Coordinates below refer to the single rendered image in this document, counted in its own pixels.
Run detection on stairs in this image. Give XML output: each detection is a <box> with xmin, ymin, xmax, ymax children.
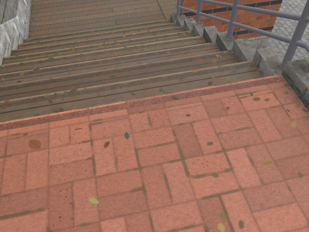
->
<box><xmin>0</xmin><ymin>19</ymin><xmax>264</xmax><ymax>123</ymax></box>

